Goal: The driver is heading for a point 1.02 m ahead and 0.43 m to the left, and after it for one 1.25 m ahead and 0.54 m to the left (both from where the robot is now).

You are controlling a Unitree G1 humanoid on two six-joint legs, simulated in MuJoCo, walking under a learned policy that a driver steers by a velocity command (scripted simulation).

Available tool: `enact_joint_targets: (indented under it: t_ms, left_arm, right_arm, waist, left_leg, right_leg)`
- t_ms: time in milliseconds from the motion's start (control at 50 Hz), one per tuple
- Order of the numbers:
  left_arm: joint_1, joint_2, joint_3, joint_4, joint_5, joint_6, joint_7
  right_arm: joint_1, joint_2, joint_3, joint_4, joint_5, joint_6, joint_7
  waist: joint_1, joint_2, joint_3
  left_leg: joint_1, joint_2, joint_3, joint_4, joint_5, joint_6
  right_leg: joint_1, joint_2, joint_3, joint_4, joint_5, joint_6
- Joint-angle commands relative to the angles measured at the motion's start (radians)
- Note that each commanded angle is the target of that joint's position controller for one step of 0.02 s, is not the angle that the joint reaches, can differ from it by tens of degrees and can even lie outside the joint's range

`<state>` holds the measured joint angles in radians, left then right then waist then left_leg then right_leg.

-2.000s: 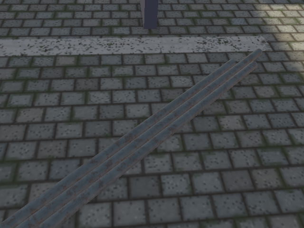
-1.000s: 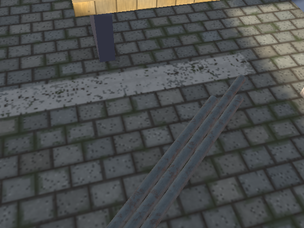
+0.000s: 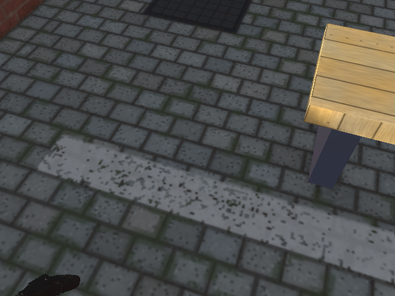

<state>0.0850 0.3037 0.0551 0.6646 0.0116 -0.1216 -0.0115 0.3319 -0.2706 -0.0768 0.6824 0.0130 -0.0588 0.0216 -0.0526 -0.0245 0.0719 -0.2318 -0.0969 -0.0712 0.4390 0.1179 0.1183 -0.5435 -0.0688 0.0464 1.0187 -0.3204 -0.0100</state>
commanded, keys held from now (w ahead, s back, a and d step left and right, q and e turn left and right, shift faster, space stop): w+q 1.00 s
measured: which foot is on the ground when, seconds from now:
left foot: down 0.00-0.22, up 0.24-0.70, down 0.72-1.00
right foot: up 0.00-0.22, down 0.24-0.72, up 0.74-1.00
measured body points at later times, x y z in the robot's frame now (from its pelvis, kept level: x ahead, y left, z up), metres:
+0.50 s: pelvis +0.28 -0.05 -0.04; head +0.31 -0.03 +0.41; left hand +0.25 +0.23 -0.16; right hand +0.50 -0.27 -0.14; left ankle +0.31 +0.12 -0.70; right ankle +0.30 -0.17 -0.78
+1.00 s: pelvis +0.49 +0.12 -0.03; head +0.50 +0.15 +0.42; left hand +0.50 +0.45 -0.13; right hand +0.71 -0.07 -0.13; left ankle +0.43 +0.17 -0.78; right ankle +0.71 +0.04 -0.71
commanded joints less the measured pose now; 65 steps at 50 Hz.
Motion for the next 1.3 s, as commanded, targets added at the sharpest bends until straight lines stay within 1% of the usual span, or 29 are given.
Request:
enact_joint_targets:
  t_ms: [20,100,160,220,240,260,280,300,320,380,500,640,680,720,740,760,780,800,820,840,920,1020,1140,1200,1220,1240,1260,1280,1300]
  left_arm:
    - [-0.053,0.075,0.015,-0.057,0.011,-0.022,-0.009]
    - [-0.165,0.045,0.003,-0.075,0.007,-0.043,-0.03]
    - [-0.136,0.08,0.018,-0.075,-0.016,-0.034,-0.029]
    - [-0.008,0.072,0.031,-0.035,-0.001,-0.035,-0.015]
    - [0.141,0.08,0.037,0.001,0.013,-0.038,-0.014]
    - [0.269,0.096,0.037,0.005,0.032,-0.029,-0.015]
    - [0.303,0.161,0.06,0.025,0.011,-0.002,-0.018]
    - [0.269,0.189,0.079,0.028,-0.006,0.016,-0.014]
    - [0.2,0.113,0.054,-0.001,0.001,0.027,-0.008]
    - [0.093,0.067,0.031,0.02,0.0,0.025,0.0]
    - [0.139,0.108,0.054,0.08,-0.012,0.011,0.014]
    - [0.19,0.173,0.074,0.125,-0.046,0.039,0.008]
    - [0.184,0.206,0.083,0.13,-0.054,0.051,0.01]
    - [0.201,0.168,0.065,0.123,-0.043,0.059,0.016]
    - [0.247,0.057,0.021,0.065,0.016,0.048,0.008]
    - [0.195,0.065,0.012,0.036,-0.003,0.013,0.002]
    - [0.1,0.15,0.033,0.017,-0.046,-0.007,-0.005]
    - [0.085,0.14,0.028,0.013,-0.048,-0.016,-0.004]
    - [0.087,0.136,0.028,0.028,-0.023,-0.015,0.004]
    - [0.101,0.142,0.035,0.035,-0.006,-0.007,0.006]
    - [0.086,0.104,0.029,0.034,0.006,0.026,0.005]
    - [-0.096,0.05,0.004,-0.011,-0.005,0.024,-0.008]
    - [-0.148,0.089,0.011,-0.037,-0.013,0.004,-0.031]
    - [0.02,0.13,0.036,0.002,-0.004,-0.005,-0.023]
    - [0.175,0.176,0.049,0.02,0.008,-0.009,-0.018]
    - [0.309,0.258,0.076,0.056,0.011,0.003,-0.017]
    - [0.341,0.183,0.059,0.079,-0.028,0.008,-0.027]
    - [0.28,0.129,0.042,0.069,-0.033,0.013,-0.023]
    - [0.217,0.112,0.032,0.054,-0.018,0.021,-0.019]
  right_arm:
    - [0.008,-0.158,-0.044,-0.048,0.006,-0.036,-0.032]
    - [0.025,-0.157,-0.047,-0.018,0.014,-0.015,-0.054]
    - [0.054,-0.133,-0.052,-0.007,0.022,-0.013,-0.065]
    - [0.065,-0.092,-0.051,-0.007,0.023,0.002,-0.063]
    - [0.064,-0.032,-0.034,-0.01,0.018,0.004,-0.052]
    - [0.166,0.014,-0.016,-0.002,0.009,0.008,-0.041]
    - [0.276,-0.055,-0.02,-0.016,0.029,0.005,-0.037]
    - [0.236,-0.111,-0.029,-0.024,0.046,0.005,-0.041]
    - [0.111,-0.144,-0.039,-0.031,0.036,0.014,-0.05]
    - [0.02,-0.114,-0.037,-0.058,0.013,0.045,-0.042]
    - [-0.102,-0.04,-0.01,-0.094,0.004,0.038,-0.02]
    - [-0.262,-0.062,-0.004,-0.154,0.007,0.047,0.02]
    - [-0.226,-0.099,-0.021,-0.16,-0.001,0.051,0.021]
    - [0.075,-0.202,-0.079,-0.074,0.005,0.059,0.005]
    - [0.132,-0.339,-0.104,-0.071,0.02,0.058,-0.013]
    - [0.136,-0.325,-0.085,-0.112,0.017,0.037,-0.006]
    - [0.109,-0.251,-0.061,-0.103,0.004,0.018,0.002]
    - [0.066,-0.217,-0.048,-0.102,0.001,0.009,0.002]
    - [-0.006,-0.186,-0.036,-0.113,0.0,0.007,0.001]
    - [-0.061,-0.164,-0.027,-0.126,-0.008,0.008,-0.003]
    - [-0.08,-0.175,-0.027,-0.118,-0.01,-0.001,-0.023]
    - [-0.002,-0.188,-0.032,-0.062,0.004,0.004,-0.043]
    - [0.073,-0.17,-0.026,0.006,0.006,0.008,-0.041]
    - [0.055,-0.15,-0.018,0.01,0.001,0.02,-0.038]
    - [0.046,-0.118,-0.002,-0.009,-0.011,0.019,-0.037]
    - [0.192,-0.055,0.018,-0.003,0.01,0.007,-0.035]
    - [0.176,-0.104,0.016,0.003,0.015,-0.003,-0.036]
    - [0.056,-0.171,-0.004,-0.014,0.024,-0.006,-0.035]
    - [-0.028,-0.165,0.0,-0.035,0.016,-0.008,-0.035]
  waist:
    - [0.006,0.058,-0.069]
    - [-0.028,0.105,-0.012]
    - [-0.004,0.121,-0.002]
    - [0.053,0.054,-0.037]
    - [0.121,-0.043,-0.114]
    - [0.111,-0.181,-0.261]
    - [0.068,-0.287,-0.346]
    - [0.07,-0.264,-0.331]
    - [0.099,-0.107,-0.23]
    - [0.046,-0.102,-0.065]
    - [0.075,-0.039,-0.084]
    - [0.111,-0.052,-0.017]
    - [0.067,-0.062,-0.05]
    - [-0.079,0.01,-0.211]
    - [-0.033,0.299,-0.265]
    - [-0.052,0.292,-0.425]
    - [-0.075,0.171,-0.306]
    - [-0.041,0.138,-0.231]
    - [0.002,0.072,-0.172]
    - [0.041,0.083,-0.147]
    - [0.073,0.076,-0.119]
    - [0.008,0.098,-0.069]
    - [-0.018,0.126,-0.042]
    - [0.067,0.138,-0.118]
    - [0.135,0.073,-0.261]
    - [0.116,-0.2,-0.419]
    - [0.135,-0.23,-0.395]
    - [0.15,-0.114,-0.23]
    - [0.132,-0.043,-0.151]
  left_leg:
    - [0.083,0.251,-0.32,-0.221,0.046,0.172]
    - [-0.146,0.156,-0.254,-0.237,-0.287,0.081]
    - [-0.111,0.173,-0.339,-0.139,-0.441,0.026]
    - [-0.067,0.116,-0.323,0.126,-0.441,-0.042]
    - [-0.217,0.044,-0.251,0.416,-0.646,-0.082]
    - [-0.407,0.008,-0.209,0.744,-0.838,-0.114]
    - [-0.522,0.044,-0.162,0.899,-0.778,-0.143]
    - [-0.593,0.101,-0.125,0.98,-0.665,-0.154]
    - [-0.615,0.138,-0.087,0.946,-0.565,-0.149]
    - [-0.515,0.217,-0.069,0.853,-0.477,-0.146]
    - [-0.471,0.224,-0.018,0.516,-0.274,-0.122]
    - [-0.37,0.175,0.085,0.237,-0.248,-0.066]
    - [-0.253,0.118,0.142,0.19,-0.325,-0.028]
    - [0.22,0.045,0.137,0.113,-0.271,0.042]
    - [0.533,0.326,-0.35,0.059,-0.317,0.188]
    - [0.619,0.441,-0.766,-0.138,-0.523,0.306]
    - [0.555,0.419,-0.647,-0.162,-0.495,0.248]
    - [0.434,0.382,-0.525,-0.149,-0.428,0.212]
    - [0.294,0.343,-0.425,-0.148,-0.318,0.182]
    - [0.19,0.309,-0.357,-0.162,-0.221,0.167]
    - [0.038,0.256,-0.252,-0.208,-0.042,0.174]
    - [-0.004,0.2,-0.19,-0.198,-0.147,0.113]
    - [0.125,0.273,-0.278,-0.111,-0.16,0.088]
    - [0.153,0.218,-0.249,0.074,0.105,0.043]
    - [0.042,0.164,-0.194,0.317,0.026,0.006]
    - [-0.32,0.01,-0.084,0.691,-0.381,-0.085]
    - [-0.489,0.01,-0.121,0.831,-0.684,-0.096]
    - [-0.557,0.064,-0.127,0.875,-0.615,-0.092]
    - [-0.542,0.111,-0.077,0.85,-0.541,-0.088]
  right_leg:
    - [-0.1,-0.002,0.029,-0.129,0.201,0.017]
    - [0.19,0.09,0.006,-0.508,0.628,0.014]
    - [0.257,0.056,0.087,-0.56,0.61,0.022]
    - [0.373,0.013,0.08,-0.646,0.546,0.0]
    - [0.595,-0.068,0.112,-0.601,0.597,-0.023]
    - [0.834,-0.258,0.256,-0.438,0.894,-0.086]
    - [0.885,-0.378,0.465,-0.494,0.69,-0.187]
    - [0.818,-0.376,0.569,-0.602,0.202,-0.234]
    - [0.684,-0.306,0.499,-0.702,-0.053,-0.205]
    - [0.368,-0.252,0.337,-0.8,-0.003,-0.207]
    - [0.436,-0.221,0.046,-0.847,0.321,-0.191]
    - [0.523,-0.23,-0.127,-0.821,0.345,-0.121]
    - [0.542,-0.225,-0.179,-0.688,0.617,-0.095]
    - [0.348,-0.143,-0.265,-0.259,0.717,-0.03]
    - [-0.077,-0.014,-0.262,0.14,-0.017,0.045]
    - [-0.261,0.089,-0.023,0.327,-0.285,0.051]
    - [-0.36,0.035,0.025,0.352,-0.195,0.029]
    - [-0.337,-0.004,0.021,0.277,-0.108,0.01]
    - [-0.263,-0.038,0.022,0.195,-0.045,0.015]
    - [-0.186,-0.059,0.03,0.122,-0.001,0.022]
    - [-0.099,-0.028,0.004,-0.029,0.122,0.069]
    - [-0.028,0.034,0.006,-0.384,0.394,0.082]
    - [0.02,0.045,0.013,-0.509,0.346,0.017]
    - [0.257,0.068,-0.034,-0.571,0.284,-0.053]
    - [0.516,-0.062,0.094,-0.527,0.329,-0.118]
    - [0.901,-0.274,0.507,-0.571,0.156,-0.294]
    - [0.914,-0.328,0.737,-0.711,-0.109,-0.31]
    - [0.783,-0.294,0.624,-0.738,-0.187,-0.261]
    - [0.653,-0.253,0.5,-0.752,-0.124,-0.228]
Keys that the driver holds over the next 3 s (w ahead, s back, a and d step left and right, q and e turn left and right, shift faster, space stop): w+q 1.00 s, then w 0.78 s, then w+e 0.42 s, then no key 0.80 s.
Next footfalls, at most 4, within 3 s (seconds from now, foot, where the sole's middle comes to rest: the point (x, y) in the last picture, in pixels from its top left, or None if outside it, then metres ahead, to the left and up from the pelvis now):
0.24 right None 0.34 -0.16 -0.82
0.72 left None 0.47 0.19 -0.82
1.20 right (143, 208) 0.81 0.18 -0.82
1.72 left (48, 203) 0.85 0.56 -0.81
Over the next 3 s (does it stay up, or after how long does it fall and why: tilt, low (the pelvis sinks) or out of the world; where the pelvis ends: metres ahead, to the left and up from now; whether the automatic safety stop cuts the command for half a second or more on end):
stays up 1.19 0.66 -0.04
